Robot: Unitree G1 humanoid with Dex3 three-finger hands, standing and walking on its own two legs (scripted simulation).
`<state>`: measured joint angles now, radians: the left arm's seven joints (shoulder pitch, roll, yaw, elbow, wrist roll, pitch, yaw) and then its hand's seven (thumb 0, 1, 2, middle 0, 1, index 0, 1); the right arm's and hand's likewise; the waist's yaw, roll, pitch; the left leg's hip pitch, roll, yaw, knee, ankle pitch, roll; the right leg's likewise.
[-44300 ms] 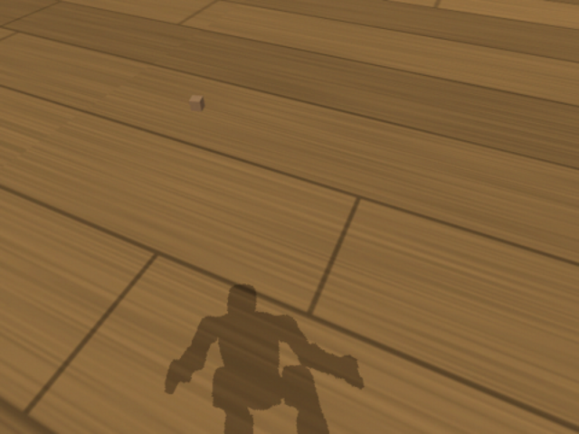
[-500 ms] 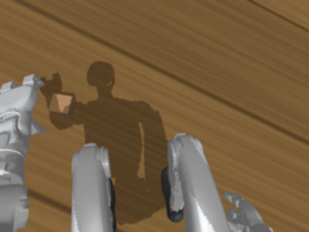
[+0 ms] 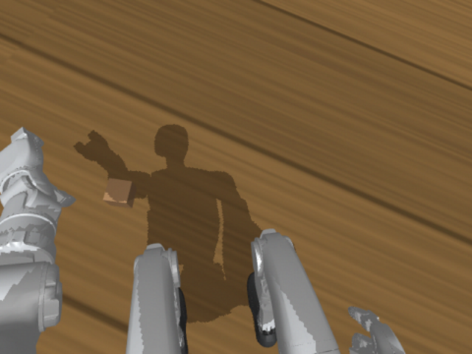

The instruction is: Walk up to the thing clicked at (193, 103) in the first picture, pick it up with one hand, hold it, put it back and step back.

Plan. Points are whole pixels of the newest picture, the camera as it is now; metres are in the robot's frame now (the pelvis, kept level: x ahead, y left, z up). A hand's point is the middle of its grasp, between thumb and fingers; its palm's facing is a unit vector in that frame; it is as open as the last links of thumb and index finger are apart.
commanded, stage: go down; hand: left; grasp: from above
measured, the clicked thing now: (120, 193) +0.51 +0.28 -0.47
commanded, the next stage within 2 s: none
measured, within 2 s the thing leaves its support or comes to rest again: neither
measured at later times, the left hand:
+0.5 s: hand (20, 162) +0.44 +0.32 -0.05, palm faces -0.21 -0.43 -0.88, open 13.5 cm
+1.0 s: hand (20, 147) +0.47 +0.32 -0.04, palm faces -0.17 -0.44 -0.88, open 14.1 cm
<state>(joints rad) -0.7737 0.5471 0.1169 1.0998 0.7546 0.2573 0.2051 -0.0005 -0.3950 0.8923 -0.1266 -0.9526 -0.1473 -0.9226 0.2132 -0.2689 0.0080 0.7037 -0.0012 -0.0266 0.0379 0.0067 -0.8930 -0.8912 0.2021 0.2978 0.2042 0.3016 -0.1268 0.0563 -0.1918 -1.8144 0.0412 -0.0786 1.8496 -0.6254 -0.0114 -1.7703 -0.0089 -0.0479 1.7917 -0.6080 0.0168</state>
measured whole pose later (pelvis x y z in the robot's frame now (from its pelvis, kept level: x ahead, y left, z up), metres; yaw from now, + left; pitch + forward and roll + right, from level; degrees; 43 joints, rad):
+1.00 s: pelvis +0.03 +0.00 +0.06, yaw -1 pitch +35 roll -5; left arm -0.92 0.59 0.20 1.28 0.68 0.43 0.32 0.00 -0.49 0.94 -0.13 -0.92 -0.12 -0.93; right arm 0.22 -0.24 0.03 0.78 -0.03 -0.15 0.07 0.01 -0.90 -0.90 0.20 0.30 0.20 0.30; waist -0.18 0.05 -0.17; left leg -1.62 0.06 -0.07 1.63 -0.62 -0.01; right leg -1.57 0.01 -0.05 1.56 -0.59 0.01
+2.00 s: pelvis +0.03 +0.00 +0.06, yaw -1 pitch +35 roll -6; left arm -1.00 0.63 0.23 1.33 0.67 0.52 0.36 0.00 -0.56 0.99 -0.10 -0.97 -0.07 -1.00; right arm 0.22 -0.24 0.03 0.80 -0.03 -0.17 0.09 0.01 -0.90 -0.90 0.20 0.30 0.20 0.30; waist -0.18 0.05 -0.16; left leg -1.65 0.07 -0.08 1.66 -0.63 -0.01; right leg -1.60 0.02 -0.06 1.58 -0.59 0.02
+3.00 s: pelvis +0.02 +0.00 +0.06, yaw -1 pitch +33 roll -5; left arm -1.05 0.60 0.25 1.38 0.65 0.60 0.44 0.00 -0.42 0.88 -0.21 -0.86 -0.18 -0.89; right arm 0.21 -0.25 0.02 0.85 -0.04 -0.20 0.11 0.01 -0.91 -0.90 0.20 0.30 0.20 0.30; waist -0.18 0.04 -0.17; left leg -1.62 0.08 -0.08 1.65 -0.62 -0.02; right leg -1.59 0.03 -0.05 1.57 -0.58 0.01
